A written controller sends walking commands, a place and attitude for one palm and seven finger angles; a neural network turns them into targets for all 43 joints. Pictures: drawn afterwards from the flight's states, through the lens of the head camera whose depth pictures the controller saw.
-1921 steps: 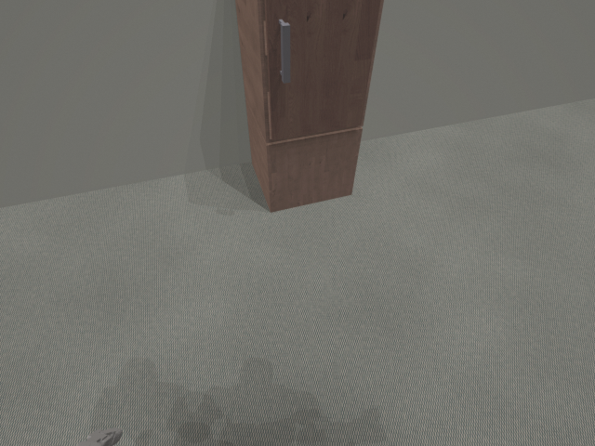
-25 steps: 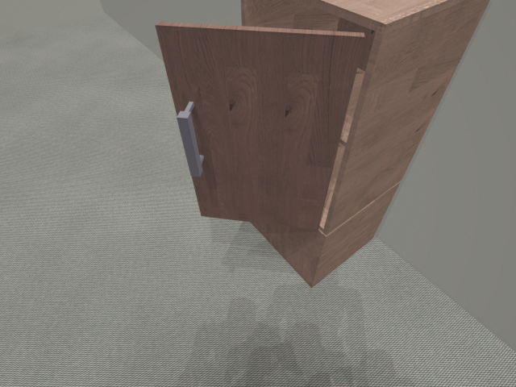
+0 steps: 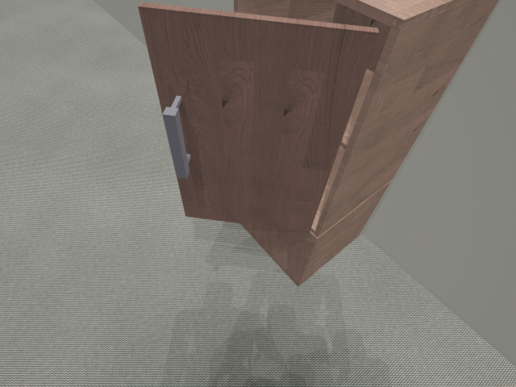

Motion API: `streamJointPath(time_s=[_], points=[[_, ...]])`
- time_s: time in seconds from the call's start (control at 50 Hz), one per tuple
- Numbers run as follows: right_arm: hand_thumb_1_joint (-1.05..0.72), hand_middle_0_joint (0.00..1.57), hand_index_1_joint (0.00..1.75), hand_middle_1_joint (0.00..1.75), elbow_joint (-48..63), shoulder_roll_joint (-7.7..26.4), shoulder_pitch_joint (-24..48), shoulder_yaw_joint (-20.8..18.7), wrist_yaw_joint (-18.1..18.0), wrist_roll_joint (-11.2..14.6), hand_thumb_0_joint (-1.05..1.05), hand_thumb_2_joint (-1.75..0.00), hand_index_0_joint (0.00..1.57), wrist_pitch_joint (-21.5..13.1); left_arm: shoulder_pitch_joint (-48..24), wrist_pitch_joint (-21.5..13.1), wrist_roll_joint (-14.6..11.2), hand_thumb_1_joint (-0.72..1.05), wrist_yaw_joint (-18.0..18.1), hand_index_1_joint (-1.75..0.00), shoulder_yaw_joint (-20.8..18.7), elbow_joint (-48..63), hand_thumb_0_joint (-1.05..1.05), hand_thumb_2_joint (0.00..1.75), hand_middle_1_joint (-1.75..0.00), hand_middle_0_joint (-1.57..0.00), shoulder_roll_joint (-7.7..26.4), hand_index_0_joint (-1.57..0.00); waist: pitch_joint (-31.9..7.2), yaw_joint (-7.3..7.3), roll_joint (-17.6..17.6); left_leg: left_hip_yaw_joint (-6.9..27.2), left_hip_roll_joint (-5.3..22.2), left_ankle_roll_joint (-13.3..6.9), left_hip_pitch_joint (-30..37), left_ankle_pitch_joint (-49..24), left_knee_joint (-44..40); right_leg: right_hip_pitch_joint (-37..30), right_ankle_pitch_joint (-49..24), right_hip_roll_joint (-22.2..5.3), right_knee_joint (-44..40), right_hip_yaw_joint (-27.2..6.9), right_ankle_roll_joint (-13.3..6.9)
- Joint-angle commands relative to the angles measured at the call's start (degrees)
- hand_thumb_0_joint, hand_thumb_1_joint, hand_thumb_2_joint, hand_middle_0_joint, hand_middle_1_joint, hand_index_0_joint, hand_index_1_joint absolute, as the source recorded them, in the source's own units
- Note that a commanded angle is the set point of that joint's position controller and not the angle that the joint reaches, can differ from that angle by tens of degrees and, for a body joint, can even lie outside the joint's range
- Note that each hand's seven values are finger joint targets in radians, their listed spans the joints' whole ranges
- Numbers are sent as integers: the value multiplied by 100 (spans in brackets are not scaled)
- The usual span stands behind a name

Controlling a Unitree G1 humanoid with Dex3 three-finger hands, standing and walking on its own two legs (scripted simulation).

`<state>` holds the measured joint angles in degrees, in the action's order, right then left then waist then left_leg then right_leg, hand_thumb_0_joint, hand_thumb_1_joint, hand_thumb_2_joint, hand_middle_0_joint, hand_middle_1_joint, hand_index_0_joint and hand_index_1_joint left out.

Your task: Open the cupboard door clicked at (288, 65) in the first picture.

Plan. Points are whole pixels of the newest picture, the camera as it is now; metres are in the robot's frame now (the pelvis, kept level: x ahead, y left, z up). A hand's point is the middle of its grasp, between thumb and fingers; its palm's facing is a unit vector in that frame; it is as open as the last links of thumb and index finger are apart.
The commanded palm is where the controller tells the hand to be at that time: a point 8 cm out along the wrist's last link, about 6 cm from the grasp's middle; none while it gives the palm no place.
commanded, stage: come to a stop and stand still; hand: left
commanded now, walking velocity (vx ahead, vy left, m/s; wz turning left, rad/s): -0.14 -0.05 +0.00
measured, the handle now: (180, 139) +0.57 +0.22 +0.01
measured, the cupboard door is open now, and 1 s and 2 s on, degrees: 44 44 44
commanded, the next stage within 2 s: look again from close up in 1.62 s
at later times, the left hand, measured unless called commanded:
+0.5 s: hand out of the picture +0.13 +0.17 -0.16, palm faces -0.03 -0.97 -0.24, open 7.3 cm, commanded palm none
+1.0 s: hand out of the picture +0.06 +0.22 -0.16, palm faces +0.01 -0.98 -0.19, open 7.4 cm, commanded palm none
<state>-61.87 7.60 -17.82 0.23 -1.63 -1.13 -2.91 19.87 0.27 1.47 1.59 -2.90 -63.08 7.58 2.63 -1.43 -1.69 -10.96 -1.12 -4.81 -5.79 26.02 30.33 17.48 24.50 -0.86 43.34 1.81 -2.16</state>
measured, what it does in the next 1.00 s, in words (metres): steps on the spot: right foot, then left foot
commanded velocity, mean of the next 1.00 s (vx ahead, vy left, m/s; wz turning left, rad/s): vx -0.08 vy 0.00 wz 0.00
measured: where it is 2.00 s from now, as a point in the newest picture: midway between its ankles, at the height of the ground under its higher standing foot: outside the picture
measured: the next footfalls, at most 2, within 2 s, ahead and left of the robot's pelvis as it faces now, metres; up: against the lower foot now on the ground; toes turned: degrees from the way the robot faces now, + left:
right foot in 0.32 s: +0.14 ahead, -0.08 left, +0.00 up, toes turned -8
left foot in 0.76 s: +0.09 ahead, +0.13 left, +0.00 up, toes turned -3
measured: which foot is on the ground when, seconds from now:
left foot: down 0.00-0.32, up 0.34-0.74, down 0.76-1.00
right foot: up 0.00-0.30, down 0.32-0.78, up 0.80-1.00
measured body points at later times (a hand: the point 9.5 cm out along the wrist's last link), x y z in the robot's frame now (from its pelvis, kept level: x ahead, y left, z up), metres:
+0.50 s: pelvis +0.07 -0.01 +0.01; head +0.13 -0.02 +0.45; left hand +0.13 +0.22 -0.14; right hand +0.10 -0.24 -0.16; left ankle +0.00 +0.14 -0.64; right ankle +0.10 -0.07 -0.72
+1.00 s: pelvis +0.03 +0.04 +0.02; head +0.06 +0.06 +0.47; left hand +0.06 +0.27 -0.14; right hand +0.07 -0.19 -0.13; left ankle +0.05 +0.14 -0.72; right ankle -0.03 -0.08 -0.69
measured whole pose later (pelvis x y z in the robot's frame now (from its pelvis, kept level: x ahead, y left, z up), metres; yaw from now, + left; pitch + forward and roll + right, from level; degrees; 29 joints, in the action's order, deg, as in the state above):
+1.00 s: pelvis +0.03 +0.04 +0.02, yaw -3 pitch +1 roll +0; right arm -57.1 8.5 -12.3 -1.1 -2.2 -1.3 0.5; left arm 15.1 2.4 1.5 1.6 -2.7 -57.4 9.8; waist 2.1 -1.6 -2.3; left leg -2.4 -1.9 -2.8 -14.2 11.2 24.1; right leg 17.7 24.4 -1.7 45.1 -0.4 0.6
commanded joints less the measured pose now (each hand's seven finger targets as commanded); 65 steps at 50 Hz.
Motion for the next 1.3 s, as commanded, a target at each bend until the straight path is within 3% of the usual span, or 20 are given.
streamJointPath(time_s=[0.0, 0.06, 0.12, 0.24, 0.28, 0.3, 0.32, 0.36, 0.42, 0.62, 0.7, 0.72, 0.74, 0.76, 0.8, 0.86, 0.98, 1.08, 1.12, 1.28], points=[[-90, 20, 30, 30, -149, 596, -1570, -43, -145, -74, 0, -90, 20, -24, -699, -121, -10, 90, 50, -30, -39, 670, 0, 90, -30, -20, 434, -20, 340, 486, 940, 1412, 2087, -358, 1424, -7476, -889, 2284, 578, -193, 2101, -26, -54], [-90, 20, 30, 30, 110, 611, -1026, -79, -169, -78, 0, -90, 20, -32, -766, -29, -3, 90, -9, -30, -44, 703, 0, 90, -30, -20, 285, -20, 545, 224, 412, 1018, 1740, -275, 899, -7053, -1075, 2090, 123, -199, 2003, 162, -8], [-90, 20, 30, 30, 169, 661, -684, -137, -200, -21, 0, -90, 20, -5, -723, 68, -18, 90, -6, -30, -17, 803, 0, 90, -30, -20, 224, -20, 427, 9, 765, 479, 1361, 36, 727, -7600, -1108, 1491, -588, 51, 1144, 605, 48], [-90, 20, 30, 30, 293, 982, -414, -424, -164, 51, 0, -90, 20, 153, -107, 22, 19, 90, 45, -30, -93, 831, 0, 90, -30, -20, 586, -20, -358, -299, 995, 528, 1499, 39, 975, -7923, 172, 111, -1381, 233, -681, 699, -194], [-90, 20, 30, 30, 341, 816, -417, -449, -127, 112, 0, -90, 20, 179, 519, -70, 70, 90, 88, -30, -171, 679, 0, 90, -30, -20, 933, -20, -698, -564, 160, 338, 985, 238, 53, -5566, 1958, -1172, -3947, -488, -1617, 72, -492], [-90, 20, 30, 30, 455, 467, -478, -422, -94, 163, 0, -90, 20, 157, 824, -130, 57, 90, 134, -30, -230, 585, 0, 90, -30, -20, 1243, -20, -1152, -566, -933, 316, -10, 464, -1441, -267, 3689, -2265, -7598, -1932, -1316, -1759, -1300], [-90, 20, 30, 30, 498, 390, -466, -394, -116, 161, 0, -90, 20, 208, 779, -153, -28, 90, 142, -30, -163, 602, 0, 90, -30, -20, 1293, -20, -1384, -496, -930, 1210, -192, 391, -1560, 1063, 4293, -2118, -8063, -2411, -1500, -2027, -1738], [-90, 20, 30, 30, 488, 159, -65, -404, -65, 106, 0, -90, 20, 414, -153, -106, -26, 90, 170, -30, -77, 857, 0, 90, -30, -20, 981, -20, -257, -134, -271, 1425, 120, 447, -1701, 594, 4378, -608, -6026, -1953, -2009, -1386, -1447], [-90, 20, 30, 30, 406, 271, -228, -365, 12, 64, 0, -90, 20, 546, -487, -174, -38, 90, 147, -30, -22, 988, 0, 90, -30, -20, 891, -20, -281, 244, -456, 1338, 171, 620, -1720, -16, 4084, -129, -5327, -1490, -2186, -765, -1023], [-90, 20, 30, 30, 849, 387, 575, -338, 64, 82, 0, -90, 20, 421, -135, -81, 55, 90, 60, -30, -187, 1084, 0, 90, -30, -20, 1219, -20, -790, -60, -752, 935, 71, 739, -1539, -37, 1710, -752, -4100, -1388, -1973, -1153, -1050], [-90, 20, 30, 30, 659, 388, 30, -308, 52, 97, 0, -90, 20, 324, -415, 7, -15, 90, 59, -30, -175, 1125, 0, 90, -30, -20, 1148, -20, -698, 263, -664, 873, 81, 615, -84, -1215, -248, 141, -2146, -1121, -1812, -979, -582], [-90, 20, 30, 30, 589, 544, -137, -324, 40, 87, 0, -90, 20, 278, -392, 41, -39, 90, 59, -30, -129, 1157, 0, 90, -30, -20, 948, -20, -635, 293, -69, 1104, 439, 513, 283, -1446, -696, 440, -1280, -796, -1508, -731, -340], [-90, 20, 30, 30, 676, 873, -79, -373, 32, 20, 0, -90, 20, 245, -363, 84, -79, 90, 43, -30, -71, 1221, 0, 90, -30, -20, 650, -20, -375, 240, 1180, 2433, 1440, 110, -72, -1866, -1284, 832, -67, -169, -923, -259, 14], [-90, 20, 30, 30, 855, 1058, 178, -375, 15, -28, 0, -90, 20, 289, -383, 114, -68, 90, 69, -30, -34, 1269, 0, 90, -30, -20, 543, -20, 23, 180, 1748, 2999, 2166, -401, -850, -2388, -1682, 760, 729, 47, -103, 55, 183], [-90, 20, 30, 30, 927, 834, 758, -264, -58, -48, 0, -90, 20, 260, -428, 190, -28, 90, 73, -30, -59, 1064, 0, 90, -30, -20, 650, -20, 293, -9, 1497, 2600, 1748, -498, -1870, -1678, -1979, 207, 357, -59, 681, -481, 185], [-90, 20, 30, 30, 1009, 702, 925, -244, -66, -33, 0, -90, 20, 233, -47, 189, 18, 90, -4, -30, -60, 825, 0, 90, -30, -20, 515, -20, 248, -174, 892, 2074, 1254, -370, -1722, -1371, -1881, 257, -292, 9, 1121, -337, 216], [-90, 20, 30, 30, 646, 906, 58, -325, -78, -36, 0, -90, 20, 186, -425, 12, -38, 90, -3, -30, 57, 852, 0, 90, -30, -20, 450, -20, -414, 232, 871, 2260, 1329, -527, 158, -3458, -1296, 119, 207, -115, -1011, -96, 310], [-90, 20, 30, 30, 540, 633, 177, -268, -10, 91, 0, -90, 20, 135, 62, -163, -40, 90, 84, -30, 73, 514, 0, 90, -30, -20, 809, -20, -699, 143, -148, 1426, 553, 296, -632, -2529, -570, -1348, -3082, -927, -2191, -801, -3], [-90, 20, 30, 30, 440, 646, 208, -265, 8, 51, 0, -90, 20, 161, -43, -166, -47, 90, 83, -30, 91, 474, 0, 90, -30, -20, 791, -20, -746, 185, -454, 1335, 529, 348, -351, -2764, -586, -1165, -3273, -773, -1979, -643, -31], [-90, 20, 30, 30, 22, 594, 100, -154, 40, 35, 0, -90, 20, 292, -122, -88, -87, 90, 61, -30, 191, 385, 0, 90, -30, -20, 661, -20, 562, 180, -24, 1403, 528, 403, -602, -1413, -989, -80, -365, -549, -2652, -704, -30]])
